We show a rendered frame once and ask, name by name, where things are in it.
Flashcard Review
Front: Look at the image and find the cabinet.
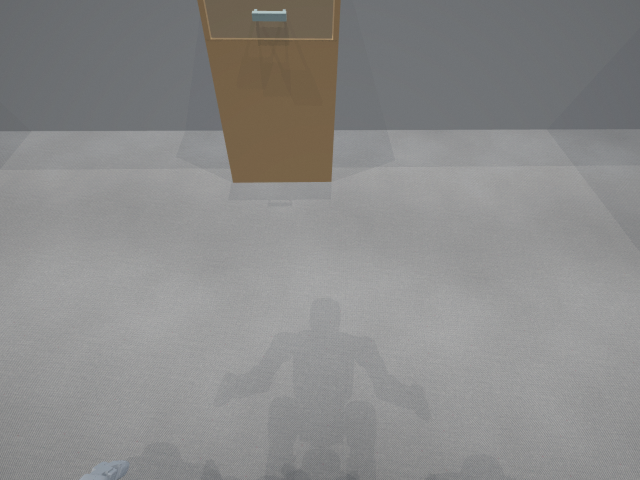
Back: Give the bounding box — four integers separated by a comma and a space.
197, 0, 341, 183

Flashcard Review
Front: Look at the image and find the left robot hand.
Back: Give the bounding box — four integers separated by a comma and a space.
79, 460, 129, 480

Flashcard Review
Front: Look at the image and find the drawer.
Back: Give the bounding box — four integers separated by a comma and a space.
205, 0, 333, 39

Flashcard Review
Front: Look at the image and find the handle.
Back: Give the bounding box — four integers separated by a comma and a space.
252, 9, 287, 21

